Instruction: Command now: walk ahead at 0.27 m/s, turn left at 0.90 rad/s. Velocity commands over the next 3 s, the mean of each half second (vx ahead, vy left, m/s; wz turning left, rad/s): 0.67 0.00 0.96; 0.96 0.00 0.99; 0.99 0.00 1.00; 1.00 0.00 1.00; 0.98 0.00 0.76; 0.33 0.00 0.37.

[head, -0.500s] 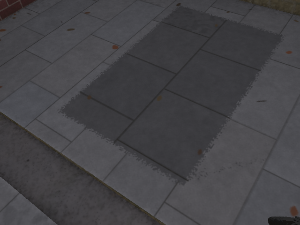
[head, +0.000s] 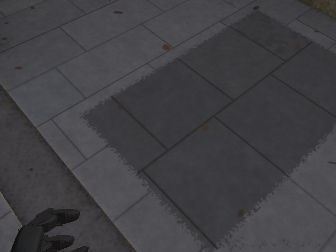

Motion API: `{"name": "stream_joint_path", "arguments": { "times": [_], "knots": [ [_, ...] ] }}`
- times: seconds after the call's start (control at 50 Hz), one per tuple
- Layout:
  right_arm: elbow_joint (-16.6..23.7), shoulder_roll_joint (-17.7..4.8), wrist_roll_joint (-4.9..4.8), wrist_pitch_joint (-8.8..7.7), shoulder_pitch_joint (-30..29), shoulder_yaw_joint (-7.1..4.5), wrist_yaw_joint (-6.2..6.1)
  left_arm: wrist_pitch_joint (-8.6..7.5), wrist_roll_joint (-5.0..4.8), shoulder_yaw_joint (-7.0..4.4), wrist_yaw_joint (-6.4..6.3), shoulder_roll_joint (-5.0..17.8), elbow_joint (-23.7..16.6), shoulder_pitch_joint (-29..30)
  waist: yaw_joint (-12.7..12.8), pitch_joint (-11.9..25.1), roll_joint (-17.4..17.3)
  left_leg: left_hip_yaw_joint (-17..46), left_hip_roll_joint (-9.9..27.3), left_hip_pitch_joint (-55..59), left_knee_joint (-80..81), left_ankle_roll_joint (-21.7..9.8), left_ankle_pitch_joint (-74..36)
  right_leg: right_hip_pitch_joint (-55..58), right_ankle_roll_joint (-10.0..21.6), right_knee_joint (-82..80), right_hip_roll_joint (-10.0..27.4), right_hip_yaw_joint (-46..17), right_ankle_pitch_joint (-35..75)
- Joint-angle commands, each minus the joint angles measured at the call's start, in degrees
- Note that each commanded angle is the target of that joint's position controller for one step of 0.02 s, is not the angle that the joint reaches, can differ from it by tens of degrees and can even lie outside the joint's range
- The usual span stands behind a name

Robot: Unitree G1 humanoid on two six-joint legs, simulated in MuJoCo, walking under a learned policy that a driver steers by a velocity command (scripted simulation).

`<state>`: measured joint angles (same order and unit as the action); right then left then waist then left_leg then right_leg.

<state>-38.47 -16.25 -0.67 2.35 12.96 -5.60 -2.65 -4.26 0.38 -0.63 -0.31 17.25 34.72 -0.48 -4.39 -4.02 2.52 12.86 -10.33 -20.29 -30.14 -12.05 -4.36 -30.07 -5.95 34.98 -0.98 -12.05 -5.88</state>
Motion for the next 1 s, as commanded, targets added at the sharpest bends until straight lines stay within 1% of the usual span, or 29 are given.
{"name": "stream_joint_path", "arguments": {
  "times": [0.02, 0.04, 0.06, 0.1, 0.16, 0.18, 0.2, 0.26, 0.34, 0.42, 0.44, 0.46, 0.48, 0.5, 0.52, 0.54, 0.56, 0.6, 0.62, 0.66, 0.76, 0.82, 0.86, 0.88, 0.9, 0.92, 0.94, 0.96, 1.0],
  "knots": [
    [6.2, -6.0, -0.57, -0.80, -8.1, -1.59, 0.10, 0.85, -0.30, -3.32, -0.11, 6.1, 0.5, -12.6, 9.1, 10.4, -6.6, 12.7, 5.9, -19.3, 2.1, 3.3, 35.0, 30.6, 1.6, -4.3, 1.2, 3.8, 6.3],
    [5.3, -2.2, -1.04, -1.08, -2.6, -0.38, 0.84, 1.10, 0.34, -4.18, -0.37, 8.6, 0.5, -16.9, 9.6, 13.1, 0.9, 6.9, 2.5, -23.1, -13.4, 5.8, 44.7, 35.4, 6.0, -10.4, 12.4, -4.9, -9.0],
    [7.4, -2.6, -2.35, -1.76, 0.8, 0.04, 1.85, 1.20, 1.48, -5.59, -0.44, 12.2, 0.2, -15.1, 5.5, 16.0, 16.5, 0.6, 2.5, -24.8, -25.7, 7.4, 36.9, 34.5, 11.0, -19.8, 23.0, -23.7, -30.5],
    [5.7, -10.0, -1.70, -1.60, 0.2, -1.88, 1.71, 0.79, 0.17, -5.29, -1.54, 8.7, -2.7, -5.9, 4.1, 9.4, 12.4, -6.0, 10.6, -27.1, -35.6, 11.7, 26.0, 28.3, 10.3, -21.2, 20.2, -19.5, -32.5],
    [4.2, -7.9, -0.18, -1.11, 2.5, -1.79, 2.28, 0.19, -0.09, -4.59, -2.26, 6.4, -2.2, -6.9, 3.2, 6.6, 6.7, -11.3, 12.8, -22.5, -45.7, 13.7, 20.2, 20.0, 8.7, -21.1, 15.6, -5.3, -25.5],
    [6.1, -7.8, 6.48, -0.44, -2.3, -0.87, 5.44, 1.30, 3.50, -4.27, -1.84, 7.7, 0.3, -10.3, 3.8, 5.1, -2.6, -10.0, 11.0, -18.6, -44.5, 13.3, 16.2, 12.2, 9.5, -23.8, 15.4, -2.8, -27.4],
    [6.9, -5.7, 5.20, 0.13, -1.9, -0.62, 6.98, 1.41, 3.58, -5.12, -1.38, 9.3, 0.4, -9.0, 2.1, 4.3, 1.6, -9.9, 10.9, -18.8, -44.0, 13.3, 14.0, 12.4, 9.1, -24.1, 15.3, -0.1, -26.4],
    [6.0, -8.0, 2.78, 1.24, 1.3, -0.96, 8.05, 0.56, 2.28, -5.12, -0.60, 8.3, 0.0, -6.1, 0.3, 5.8, 6.4, -9.7, 13.1, -16.8, -39.8, 13.5, 10.1, 14.7, 8.6, -24.7, 16.9, 5.9, -24.9],
    [7.6, -8.0, 2.43, 2.05, -2.6, -0.22, 8.10, 0.08, 2.95, -5.97, -0.56, 10.4, 2.1, -7.3, 1.3, 4.6, 8.0, -13.6, 16.8, -8.1, -22.5, 11.2, 16.9, 17.5, 7.1, -26.2, 19.0, 14.2, -24.3],
    [7.8, -7.9, 2.44, 1.81, -5.8, 0.31, 7.65, 2.37, 2.94, -6.67, 0.08, 11.3, 3.9, -9.6, 3.6, 0.8, 6.6, -19.1, 17.6, -2.7, -9.2, 7.3, 26.2, 22.3, 7.1, -22.6, 20.6, 20.4, -22.1],
    [6.9, -7.5, 2.54, 1.54, -3.9, 0.43, 7.07, 3.12, 2.62, -6.76, 0.51, 11.3, 4.2, -9.9, 3.1, 0.9, 5.1, -20.5, 16.8, -0.4, -6.0, 6.2, 26.0, 23.5, 7.4, -18.5, 20.6, 22.0, -18.6],
    [3.7, -6.7, 2.64, 0.81, 3.8, 0.35, 6.20, 3.90, 1.97, -6.75, 0.99, 11.0, 4.4, -8.7, -1.2, 2.8, -0.1, -23.1, 13.6, 7.8, -0.5, 5.4, 22.5, 22.1, 7.3, -5.9, 18.0, 26.3, -8.4],
    [-2.5, -7.9, 2.37, -0.32, 14.9, -0.72, 4.98, 4.29, 2.32, -5.80, 1.29, 8.6, 3.3, -8.1, -5.0, 4.6, -12.2, -25.7, 6.4, 16.6, 2.7, 5.3, 20.1, 17.9, 6.8, 15.2, 12.2, 29.1, 2.1],
    [-4.8, -7.3, 1.99, -1.05, 19.3, -0.12, 4.73, 4.64, 3.14, -3.80, 1.68, 2.8, 2.6, -5.6, -6.3, 1.4, -17.9, -13.3, 12.4, 23.7, 1.3, 4.8, 22.1, -1.8, 6.6, 33.9, 10.1, 25.8, -22.2],
    [-3.7, -7.9, 0.88, -2.10, 17.8, 1.63, 4.81, 4.53, 3.52, -0.97, 1.44, -6.0, 1.3, -2.7, -3.0, -1.9, -20.6, -3.6, 16.3, 20.6, -4.8, 7.8, 7.0, -17.3, 5.9, 53.4, 7.7, 20.5, -30.2],
    [-0.8, -16.9, -0.86, -2.35, 20.8, -0.97, 3.38, 2.38, 3.88, -1.41, 2.09, -2.1, -7.4, -0.6, -4.0, 10.6, -29.7, 20.4, 20.7, 33.4, 8.5, -0.7, 1.8, -28.0, 3.7, 54.4, 2.3, 15.1, -29.0],
    [-1.5, -18.2, 0.93, -2.77, 21.0, -1.91, 2.30, 1.03, 4.23, -2.05, 1.95, 3.0, -6.8, 2.2, -4.5, 8.2, -18.6, 29.2, 27.3, 37.9, 14.5, -6.4, 14.0, -37.4, 3.5, 58.0, 4.3, 14.0, -27.2],
    [-1.3, -13.3, 2.55, -3.41, 16.4, -0.52, 1.53, 0.39, 4.39, -2.43, 2.05, 5.4, -2.5, 3.8, -2.7, 2.5, -1.0, 18.6, 23.1, 31.9, 13.0, -4.7, 19.6, -36.8, 3.8, 55.3, 8.0, 13.2, -17.8],
    [-1.6, -12.6, 1.64, -4.25, 17.6, 0.06, 1.08, 0.80, 4.30, -2.11, 2.69, 4.6, -3.3, 1.8, -0.7, 1.6, -5.1, 18.4, 22.5, 27.7, 12.3, -4.8, 12.3, -34.6, 3.9, 52.9, 8.2, 13.0, -15.1],
    [-3.7, -9.0, 0.64, -5.75, 18.7, 1.37, 1.09, 2.01, 3.85, -1.20, 3.39, 2.9, -4.8, 5.3, 0.3, -0.8, -4.3, 14.3, 19.7, 23.5, 14.4, -4.8, 5.7, -35.0, 3.4, 51.4, 8.4, 14.0, -15.9],
    [-6.7, -8.4, 0.70, -6.86, 16.2, 1.10, 1.02, 2.08, 1.88, 1.13, 3.13, 1.3, -9.8, 12.4, 2.3, -3.7, -2.9, 6.8, 14.0, 16.0, 23.9, -3.8, -15.8, -20.2, 4.7, 23.8, 4.1, 16.5, -3.7],
    [-7.9, -11.0, -0.85, -7.78, 12.6, 0.18, 1.89, 2.22, 0.71, 0.80, 1.48, 1.8, -6.7, 2.9, 6.1, 3.4, -7.7, 4.0, 13.3, 12.8, 18.4, 0.3, -49.0, 10.0, 7.4, 9.0, -2.2, 17.1, 6.5],
    [-7.4, -15.3, 0.53, -8.43, 7.1, -1.52, 2.33, 2.53, -0.58, -2.99, -1.38, 9.5, -1.3, -17.6, 17.0, 13.5, -9.6, 7.0, 14.1, 13.2, -3.0, 3.4, -54.2, 31.9, 6.7, 7.6, -2.5, 13.1, 2.6],
    [-7.0, -14.3, 1.73, -8.56, 2.4, -1.77, 2.51, 2.52, -1.02, -4.66, -2.64, 11.2, 3.2, -31.9, 24.0, 16.6, -7.5, 5.4, 10.7, 9.6, -19.4, 4.7, -50.1, 43.2, 6.0, 2.4, -0.8, 14.0, 1.5],
    [-5.6, -4.1, 2.79, -9.03, 0.8, 0.36, 2.67, 1.68, 0.39, -5.46, -3.18, 13.0, 6.2, -38.3, 22.5, 17.8, 5.3, 3.7, 2.9, -3.5, -44.5, 6.1, 5.3, 53.7, 7.1, 1.6, 9.1, 2.8, -8.4],
    [-1.3, 3.8, 1.02, -8.95, 7.6, 3.28, 2.49, 1.58, 3.01, -5.40, -2.38, 15.1, 5.5, -34.3, 12.2, 19.6, 21.2, 0.0, 0.0, -15.7, -58.1, 5.4, 33.9, 55.4, 7.1, -5.8, 23.0, -21.0, 2.3],
    [-1.7, -0.9, -0.18, -8.30, 11.7, 2.83, 2.25, 1.74, 3.60, -4.84, -1.34, 9.1, 3.4, -22.8, 6.7, 19.8, 18.7, -2.2, 3.0, -20.0, -60.2, 4.4, 26.2, 48.9, 12.0, -17.3, 24.1, -34.7, -16.1],
    [-3.8, -2.8, 1.46, -6.72, 9.5, 2.61, 2.48, 1.62, 3.41, -3.59, -0.94, 1.9, 2.2, -16.5, 5.4, 11.7, 7.6, -5.2, 7.4, -20.0, -60.9, 4.4, 21.0, 37.4, 15.4, -19.2, 22.5, -28.9, -32.6],
    [-2.0, -0.6, 3.25, -4.70, 3.2, 3.22, 4.31, 0.94, 3.60, -2.45, -0.51, -2.4, 5.9, -17.4, 4.4, 3.0, -1.6, -7.2, 11.4, -21.0, -63.9, 4.0, 19.5, 23.2, 15.2, -21.3, 20.5, -16.7, -32.4]
  ]
}}
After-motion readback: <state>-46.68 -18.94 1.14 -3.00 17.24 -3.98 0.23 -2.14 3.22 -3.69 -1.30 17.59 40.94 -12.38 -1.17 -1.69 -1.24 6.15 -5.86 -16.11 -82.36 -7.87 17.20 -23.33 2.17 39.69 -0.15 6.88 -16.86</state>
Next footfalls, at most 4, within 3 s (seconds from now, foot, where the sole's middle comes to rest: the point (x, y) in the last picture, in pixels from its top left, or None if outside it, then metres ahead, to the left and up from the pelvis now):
0.02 right None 0.18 -0.15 -0.76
0.50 left None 0.13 0.13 -0.80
0.90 right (66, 218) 0.60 0.38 -0.80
1.32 left None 0.63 0.82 -0.76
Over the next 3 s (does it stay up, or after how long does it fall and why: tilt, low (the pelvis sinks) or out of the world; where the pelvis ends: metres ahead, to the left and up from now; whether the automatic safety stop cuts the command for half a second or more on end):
stays up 0.29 2.00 0.00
